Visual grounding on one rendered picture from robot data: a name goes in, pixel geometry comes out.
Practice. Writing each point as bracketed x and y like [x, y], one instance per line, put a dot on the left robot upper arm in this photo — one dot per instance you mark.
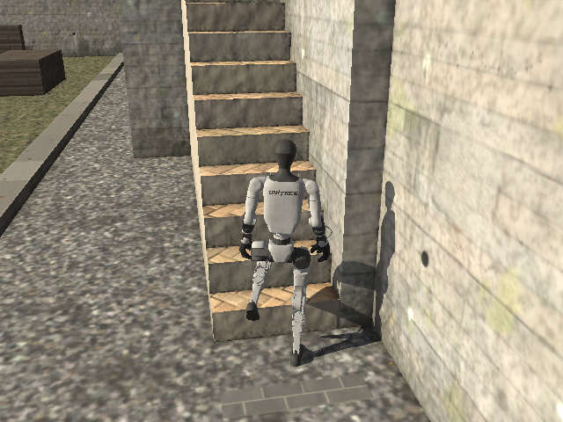
[252, 199]

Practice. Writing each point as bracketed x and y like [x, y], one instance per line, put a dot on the robot right hand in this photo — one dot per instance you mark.
[325, 250]

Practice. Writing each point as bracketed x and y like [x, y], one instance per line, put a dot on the right robot foot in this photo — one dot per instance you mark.
[295, 360]

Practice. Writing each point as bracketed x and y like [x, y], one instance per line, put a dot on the left robot forearm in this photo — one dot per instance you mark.
[247, 231]

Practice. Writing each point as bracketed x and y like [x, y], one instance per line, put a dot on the right robot forearm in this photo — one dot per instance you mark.
[320, 234]

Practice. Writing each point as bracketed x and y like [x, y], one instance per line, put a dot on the robot left hand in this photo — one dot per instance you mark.
[242, 248]

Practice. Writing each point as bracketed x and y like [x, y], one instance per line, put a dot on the right robot upper arm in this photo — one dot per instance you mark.
[311, 187]

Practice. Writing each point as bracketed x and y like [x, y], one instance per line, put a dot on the robot right thigh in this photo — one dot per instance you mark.
[301, 268]

